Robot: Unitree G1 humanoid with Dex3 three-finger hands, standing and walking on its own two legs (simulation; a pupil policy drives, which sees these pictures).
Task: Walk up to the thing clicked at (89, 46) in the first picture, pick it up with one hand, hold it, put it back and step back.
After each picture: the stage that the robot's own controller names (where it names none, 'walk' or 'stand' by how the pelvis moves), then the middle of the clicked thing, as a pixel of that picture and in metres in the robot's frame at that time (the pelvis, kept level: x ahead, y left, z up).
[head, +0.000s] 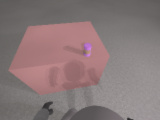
stand; (87, 50) +0.60 +0.07 -0.01
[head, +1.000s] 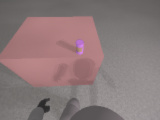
rise first; (79, 47) +0.56 +0.16 +0.02
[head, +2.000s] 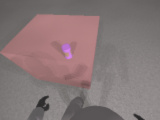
rise first; (67, 51) +0.48 +0.25 +0.01
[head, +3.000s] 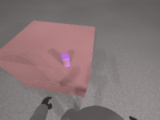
stand; (65, 60) +0.44 +0.23 -0.01
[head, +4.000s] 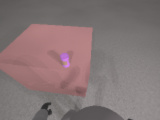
stand; (65, 60) +0.45 +0.24 -0.02
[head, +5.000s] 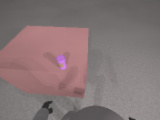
stand; (61, 62) +0.43 +0.26 -0.02
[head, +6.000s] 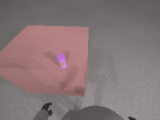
stand; (62, 61) +0.44 +0.26 -0.02
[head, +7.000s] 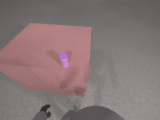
stand; (64, 60) +0.44 +0.25 -0.02
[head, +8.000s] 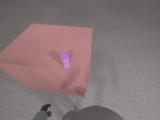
stand; (65, 60) +0.45 +0.24 -0.02
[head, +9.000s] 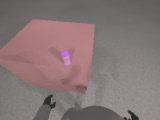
rise first; (66, 58) +0.45 +0.23 -0.01
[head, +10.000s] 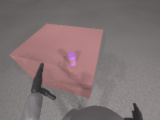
rise first; (72, 59) +0.47 +0.22 -0.01
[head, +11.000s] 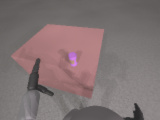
go down; (73, 59) +0.47 +0.22 -0.01
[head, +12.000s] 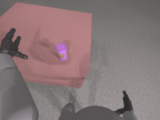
go down; (62, 52) +0.46 +0.20 +0.02
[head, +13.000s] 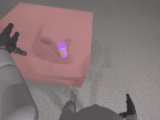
approach; (62, 49) +0.48 +0.21 +0.03
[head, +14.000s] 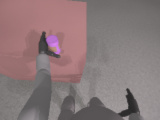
close in; (54, 45) +0.48 +0.23 +0.06
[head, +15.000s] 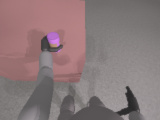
lift; (54, 42) +0.49 +0.21 +0.07
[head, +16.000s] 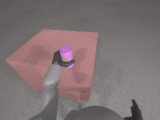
lift; (67, 57) +0.33 +0.17 +0.20
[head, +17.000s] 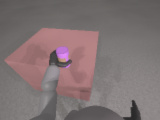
hold; (63, 57) +0.32 +0.19 +0.19
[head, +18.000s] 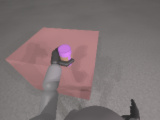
hold; (65, 56) +0.32 +0.17 +0.20
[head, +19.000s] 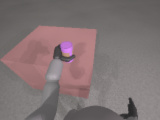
crouch; (67, 52) +0.37 +0.17 +0.18
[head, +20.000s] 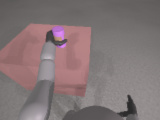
lower; (59, 37) +0.46 +0.21 +0.22
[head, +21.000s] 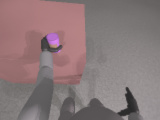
lower; (54, 43) +0.49 +0.22 +0.08
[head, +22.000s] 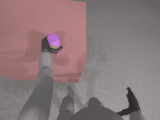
lower; (54, 44) +0.48 +0.22 +0.07
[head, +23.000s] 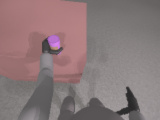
lower; (55, 45) +0.48 +0.22 +0.07
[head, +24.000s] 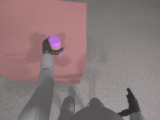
lower; (55, 45) +0.48 +0.21 +0.07
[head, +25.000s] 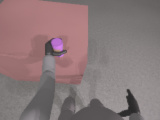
open; (58, 48) +0.46 +0.21 +0.06
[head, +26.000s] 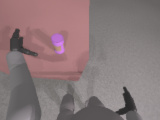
sink last; (58, 44) +0.47 +0.20 +0.07
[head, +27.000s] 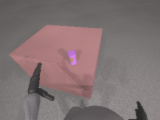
sink last; (72, 57) +0.47 +0.22 +0.03
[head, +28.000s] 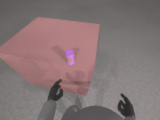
stand; (70, 57) +0.45 +0.20 +0.03
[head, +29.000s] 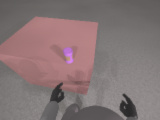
stand; (68, 55) +0.45 +0.21 +0.04
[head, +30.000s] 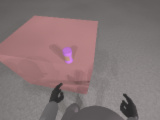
stand; (68, 55) +0.45 +0.21 +0.05
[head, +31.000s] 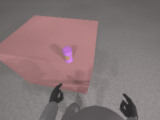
stand; (68, 55) +0.45 +0.21 +0.05
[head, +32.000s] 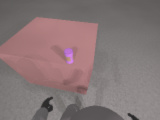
stand; (69, 56) +0.46 +0.21 +0.03
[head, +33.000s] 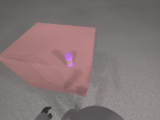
walk; (68, 59) +0.46 +0.21 -0.02
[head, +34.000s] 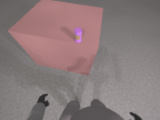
walk; (78, 35) +0.67 +0.17 +0.00
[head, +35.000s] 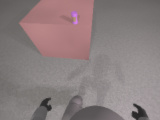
walk; (74, 17) +0.97 +0.28 +0.01
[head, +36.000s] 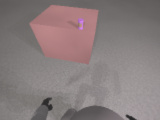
stand; (80, 24) +1.03 +0.22 -0.01
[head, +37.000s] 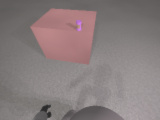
stand; (78, 25) +1.06 +0.23 -0.02
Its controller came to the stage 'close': yes
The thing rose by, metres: 0.23
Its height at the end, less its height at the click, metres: +0.00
